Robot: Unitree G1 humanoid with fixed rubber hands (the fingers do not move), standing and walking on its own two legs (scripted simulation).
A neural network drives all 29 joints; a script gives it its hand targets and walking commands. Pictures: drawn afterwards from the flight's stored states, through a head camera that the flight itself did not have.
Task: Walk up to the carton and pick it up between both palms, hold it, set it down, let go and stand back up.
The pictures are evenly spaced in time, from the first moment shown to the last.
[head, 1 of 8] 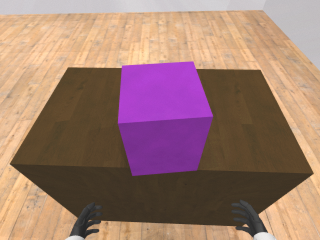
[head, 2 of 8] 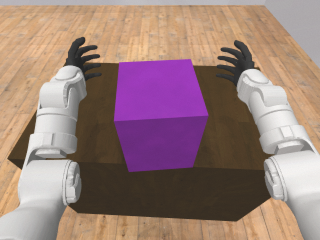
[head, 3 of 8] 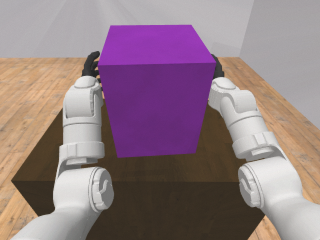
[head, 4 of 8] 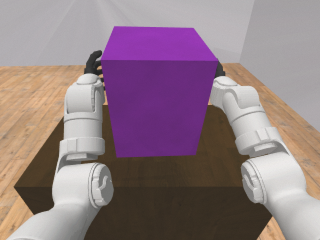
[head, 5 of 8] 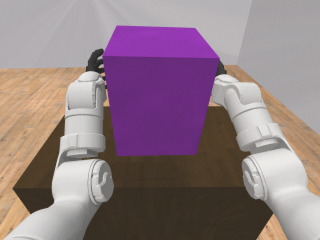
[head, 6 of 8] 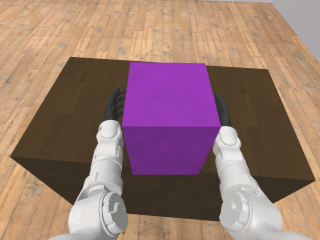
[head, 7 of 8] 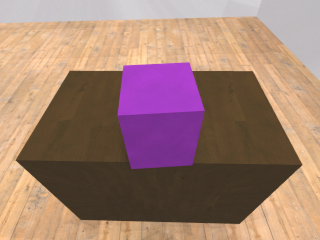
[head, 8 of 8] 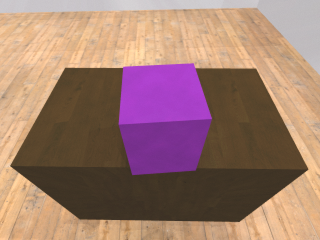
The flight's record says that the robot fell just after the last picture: no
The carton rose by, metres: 0.23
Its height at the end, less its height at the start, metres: +0.00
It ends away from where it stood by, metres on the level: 0.00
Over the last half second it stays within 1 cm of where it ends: yes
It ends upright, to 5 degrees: yes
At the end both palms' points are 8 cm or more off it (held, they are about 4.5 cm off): yes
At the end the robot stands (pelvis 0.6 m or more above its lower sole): yes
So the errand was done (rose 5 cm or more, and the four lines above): yes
